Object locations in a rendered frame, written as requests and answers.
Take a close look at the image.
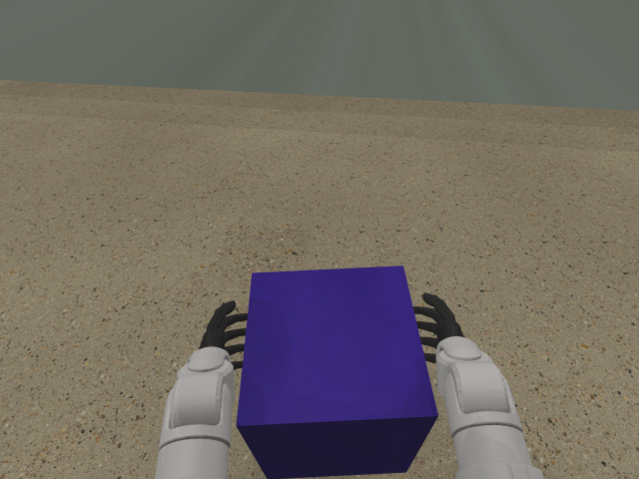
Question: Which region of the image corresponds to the left robot forearm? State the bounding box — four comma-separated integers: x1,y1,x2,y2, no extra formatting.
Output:
155,346,235,479

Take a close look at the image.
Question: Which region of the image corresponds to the right robot hand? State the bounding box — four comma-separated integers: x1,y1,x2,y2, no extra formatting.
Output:
413,292,464,364

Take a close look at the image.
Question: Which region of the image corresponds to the carton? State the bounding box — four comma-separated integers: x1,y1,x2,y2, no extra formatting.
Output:
237,265,438,479

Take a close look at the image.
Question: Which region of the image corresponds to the left robot hand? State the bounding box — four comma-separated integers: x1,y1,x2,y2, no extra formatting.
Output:
199,300,248,370

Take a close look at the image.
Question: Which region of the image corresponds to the right robot forearm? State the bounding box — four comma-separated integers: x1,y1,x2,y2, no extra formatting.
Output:
436,336,544,479

